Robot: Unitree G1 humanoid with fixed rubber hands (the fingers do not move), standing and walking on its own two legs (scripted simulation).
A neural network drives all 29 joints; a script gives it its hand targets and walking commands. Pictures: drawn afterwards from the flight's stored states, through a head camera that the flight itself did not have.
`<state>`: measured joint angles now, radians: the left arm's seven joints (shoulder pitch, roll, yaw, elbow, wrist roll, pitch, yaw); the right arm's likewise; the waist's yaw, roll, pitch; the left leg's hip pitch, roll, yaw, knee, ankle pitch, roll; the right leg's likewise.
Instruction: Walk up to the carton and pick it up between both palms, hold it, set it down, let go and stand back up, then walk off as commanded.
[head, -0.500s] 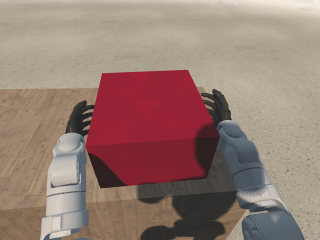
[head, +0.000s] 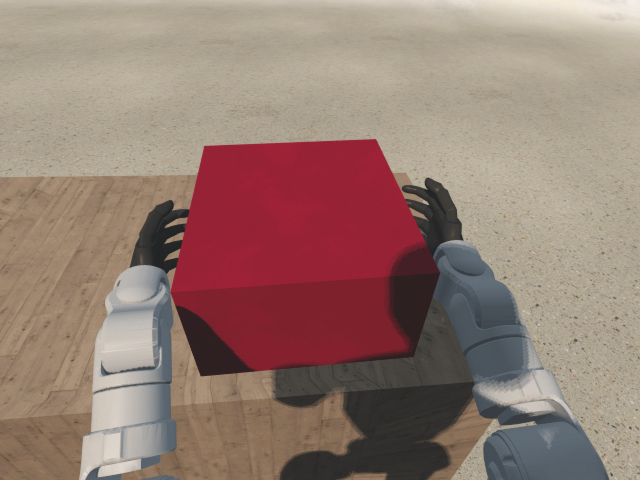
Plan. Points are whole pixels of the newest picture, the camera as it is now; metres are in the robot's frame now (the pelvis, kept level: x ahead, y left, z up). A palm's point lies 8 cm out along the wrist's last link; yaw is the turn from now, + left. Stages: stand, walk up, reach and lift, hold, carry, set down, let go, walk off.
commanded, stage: hold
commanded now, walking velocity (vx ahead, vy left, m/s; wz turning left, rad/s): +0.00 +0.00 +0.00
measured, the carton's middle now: (299, 242) +0.41 +0.01 +0.14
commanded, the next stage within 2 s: none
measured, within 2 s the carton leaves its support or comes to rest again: neither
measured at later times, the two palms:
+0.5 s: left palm (149, 269) +0.34 +0.19 +0.16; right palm (441, 241) +0.36 -0.16 +0.18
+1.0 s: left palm (149, 271) +0.34 +0.19 +0.16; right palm (441, 242) +0.36 -0.16 +0.18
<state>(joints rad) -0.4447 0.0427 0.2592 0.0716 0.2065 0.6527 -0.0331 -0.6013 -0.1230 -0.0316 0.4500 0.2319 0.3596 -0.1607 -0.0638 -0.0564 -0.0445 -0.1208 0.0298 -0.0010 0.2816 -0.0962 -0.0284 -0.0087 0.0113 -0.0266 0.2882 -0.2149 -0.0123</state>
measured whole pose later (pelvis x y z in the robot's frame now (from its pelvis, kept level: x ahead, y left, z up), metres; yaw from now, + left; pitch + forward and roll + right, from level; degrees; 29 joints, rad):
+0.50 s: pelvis +0.00 +0.00 +0.00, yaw +0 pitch -4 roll +0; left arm -0.44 0.04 0.26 0.06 0.20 0.66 -0.03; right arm -0.60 -0.12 -0.02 0.44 0.24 0.37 -0.17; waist -0.06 -0.06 -0.05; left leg -0.12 0.03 0.00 0.28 -0.09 -0.03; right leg -0.01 0.01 -0.03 0.29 -0.21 -0.01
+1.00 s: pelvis +0.00 +0.00 +0.00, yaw +0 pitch -4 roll +0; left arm -0.42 0.04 0.26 0.04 0.20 0.65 -0.04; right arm -0.59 -0.12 -0.02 0.43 0.24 0.36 -0.17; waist -0.07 -0.06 -0.04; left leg -0.12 0.03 -0.01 0.29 -0.10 -0.03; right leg -0.01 0.01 -0.03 0.29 -0.21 -0.01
